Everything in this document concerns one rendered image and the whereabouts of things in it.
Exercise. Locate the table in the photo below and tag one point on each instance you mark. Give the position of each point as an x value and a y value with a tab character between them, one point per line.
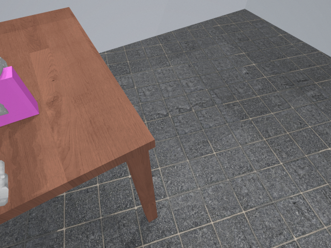
86	124

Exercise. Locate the sponge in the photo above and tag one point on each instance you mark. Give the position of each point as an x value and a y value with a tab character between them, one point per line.
15	97

